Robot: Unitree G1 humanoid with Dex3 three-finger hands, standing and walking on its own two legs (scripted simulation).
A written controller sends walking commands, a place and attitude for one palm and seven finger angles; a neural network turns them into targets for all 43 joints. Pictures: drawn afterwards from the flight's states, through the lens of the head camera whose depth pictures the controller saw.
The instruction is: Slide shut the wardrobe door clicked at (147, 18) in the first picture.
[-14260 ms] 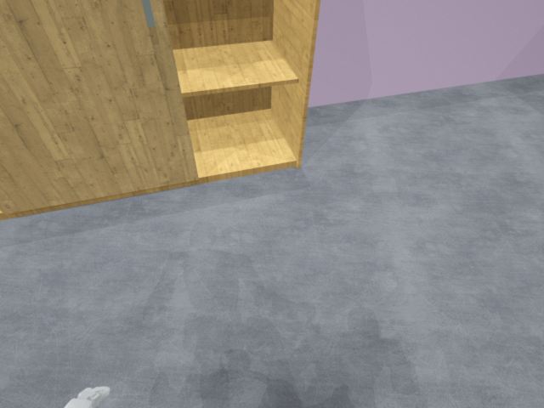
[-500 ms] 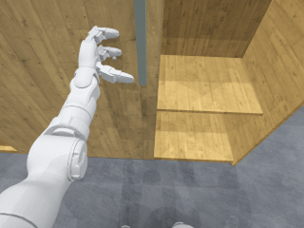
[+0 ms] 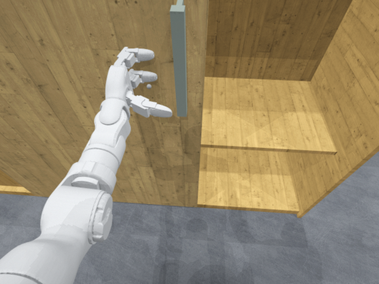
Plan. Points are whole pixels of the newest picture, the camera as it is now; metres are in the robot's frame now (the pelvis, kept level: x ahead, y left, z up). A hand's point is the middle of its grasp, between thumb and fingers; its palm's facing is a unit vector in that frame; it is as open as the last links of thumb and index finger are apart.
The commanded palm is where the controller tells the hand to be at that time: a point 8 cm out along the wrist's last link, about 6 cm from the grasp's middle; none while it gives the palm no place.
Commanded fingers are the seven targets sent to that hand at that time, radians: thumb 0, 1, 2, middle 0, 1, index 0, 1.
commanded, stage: move the hooked fingers beside the handle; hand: left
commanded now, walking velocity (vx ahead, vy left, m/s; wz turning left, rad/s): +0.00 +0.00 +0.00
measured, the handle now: (181, 65) +0.52 +0.02 +0.18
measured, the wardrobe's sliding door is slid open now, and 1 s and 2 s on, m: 0.53 0.53 0.53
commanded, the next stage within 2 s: none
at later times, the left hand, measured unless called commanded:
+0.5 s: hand (151, 86) +0.48 +0.08 +0.16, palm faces -0.06 -1.00 +0.00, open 13.8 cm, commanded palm +0.46 +0.13 +0.15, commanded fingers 0.00 -0.50 0.30 -0.30 -1.20 -0.30 -1.20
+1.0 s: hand (150, 86) +0.48 +0.08 +0.16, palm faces -0.06 -1.00 -0.01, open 13.8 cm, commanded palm +0.46 +0.13 +0.15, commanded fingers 0.00 -0.50 0.30 -0.30 -1.20 -0.30 -1.20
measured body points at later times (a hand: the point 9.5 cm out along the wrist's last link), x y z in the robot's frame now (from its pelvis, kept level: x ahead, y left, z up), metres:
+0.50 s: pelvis +0.00 +0.00 +0.00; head +0.05 -0.01 +0.45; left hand +0.48 +0.14 +0.16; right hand +0.06 -0.26 -0.12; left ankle +0.00 +0.10 -0.72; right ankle +0.02 -0.10 -0.72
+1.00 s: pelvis +0.00 +0.00 +0.00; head +0.05 -0.01 +0.45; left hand +0.48 +0.14 +0.16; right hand +0.04 -0.25 -0.12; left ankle +0.00 +0.10 -0.72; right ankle +0.02 -0.10 -0.72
